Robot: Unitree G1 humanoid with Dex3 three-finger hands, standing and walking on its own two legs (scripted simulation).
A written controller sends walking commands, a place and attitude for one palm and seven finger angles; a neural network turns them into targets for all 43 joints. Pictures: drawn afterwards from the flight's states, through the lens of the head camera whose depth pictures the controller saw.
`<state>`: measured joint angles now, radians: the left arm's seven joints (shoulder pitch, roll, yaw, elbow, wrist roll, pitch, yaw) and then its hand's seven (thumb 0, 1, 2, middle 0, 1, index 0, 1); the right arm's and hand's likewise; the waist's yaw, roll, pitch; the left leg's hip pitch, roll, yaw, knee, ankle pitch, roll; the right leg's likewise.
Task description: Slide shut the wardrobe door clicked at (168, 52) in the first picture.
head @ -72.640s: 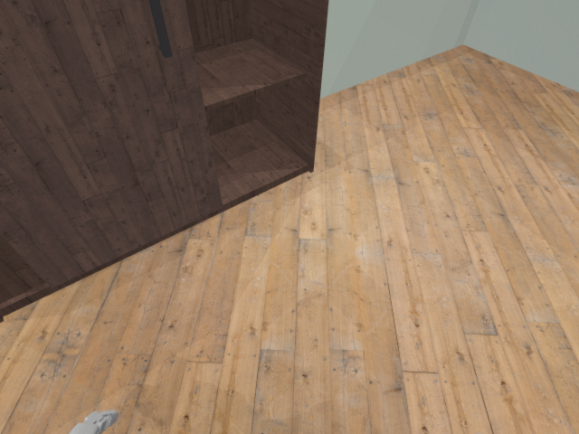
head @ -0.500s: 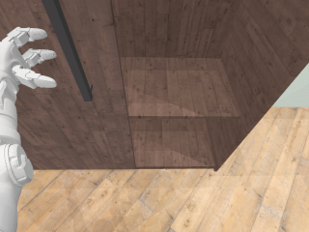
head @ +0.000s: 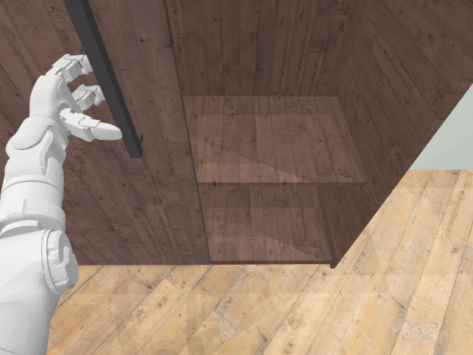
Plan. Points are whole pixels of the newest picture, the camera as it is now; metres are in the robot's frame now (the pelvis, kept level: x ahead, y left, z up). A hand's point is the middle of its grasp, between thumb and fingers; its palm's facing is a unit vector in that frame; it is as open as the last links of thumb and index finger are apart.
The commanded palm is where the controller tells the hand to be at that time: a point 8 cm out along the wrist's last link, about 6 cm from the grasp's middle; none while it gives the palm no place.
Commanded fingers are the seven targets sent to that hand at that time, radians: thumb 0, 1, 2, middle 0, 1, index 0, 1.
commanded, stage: feel for the door with the fingertips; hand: left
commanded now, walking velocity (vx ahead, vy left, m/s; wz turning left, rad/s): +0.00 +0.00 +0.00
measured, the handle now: (114, 81) +0.53 +0.19 +0.19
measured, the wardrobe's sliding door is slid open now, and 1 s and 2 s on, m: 0.53 0.53 0.53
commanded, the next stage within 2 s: slide the fingers in behind the handle in 0.38 s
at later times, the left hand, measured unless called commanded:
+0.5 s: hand (93, 91) +0.49 +0.21 +0.20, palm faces -0.01 -1.00 -0.02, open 13.6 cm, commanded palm +0.48 +0.26 +0.18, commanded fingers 0.00 -0.50 0.30 -0.30 -1.20 -0.30 -1.20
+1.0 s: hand (90, 99) +0.48 +0.22 +0.19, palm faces -0.03 -1.00 +0.00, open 13.9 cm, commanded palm +0.46 +0.26 +0.18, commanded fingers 0.00 -0.50 0.30 -0.30 -1.20 -0.30 -1.20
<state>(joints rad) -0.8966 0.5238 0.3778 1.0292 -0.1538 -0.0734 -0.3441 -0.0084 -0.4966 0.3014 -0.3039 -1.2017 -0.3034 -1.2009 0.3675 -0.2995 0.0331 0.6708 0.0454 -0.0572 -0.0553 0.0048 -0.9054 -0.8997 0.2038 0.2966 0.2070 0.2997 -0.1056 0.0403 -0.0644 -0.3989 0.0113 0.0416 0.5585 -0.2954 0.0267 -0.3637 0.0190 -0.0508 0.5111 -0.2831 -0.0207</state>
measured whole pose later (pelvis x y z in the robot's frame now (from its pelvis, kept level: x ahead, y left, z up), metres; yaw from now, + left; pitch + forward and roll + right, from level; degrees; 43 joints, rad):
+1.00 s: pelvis +0.00 +0.01 +0.00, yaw +0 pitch +9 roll -2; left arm -0.95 0.56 0.38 1.09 -0.14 -0.12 -0.34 -0.01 -0.50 0.30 -0.31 -1.20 -0.31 -1.20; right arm 0.41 -0.29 0.03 0.69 0.04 -0.07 -0.05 0.00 -0.90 -0.90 0.20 0.30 0.21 0.30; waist -0.12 0.03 -0.06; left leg -0.44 0.01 0.05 0.58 -0.30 0.04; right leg -0.40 0.02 -0.04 0.51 -0.27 -0.01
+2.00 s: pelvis +0.00 -0.01 +0.00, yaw +0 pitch +8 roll -1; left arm -0.97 0.51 0.36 1.11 -0.14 -0.11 -0.28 -0.01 -0.50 0.30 -0.33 -1.22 -0.33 -1.22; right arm 0.40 -0.31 0.02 0.71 0.05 -0.09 -0.05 0.01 -0.91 -0.90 0.20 0.30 0.21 0.30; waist -0.12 0.04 -0.05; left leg -0.40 0.03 0.04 0.56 -0.29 0.01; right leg -0.37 0.04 -0.05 0.51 -0.28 -0.04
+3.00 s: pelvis +0.00 +0.00 +0.00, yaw -1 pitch +7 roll -1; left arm -0.89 0.45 0.35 1.00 -0.13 -0.09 -0.22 0.01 0.51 0.73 -0.41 -1.35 -0.41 -1.34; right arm 0.39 -0.28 0.02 0.70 0.04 -0.10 -0.04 0.01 -0.91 -0.90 0.20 0.30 0.21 0.30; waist -0.10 0.04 -0.06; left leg -0.37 0.01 0.05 0.55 -0.30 0.03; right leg -0.34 0.02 -0.03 0.50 -0.28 -0.02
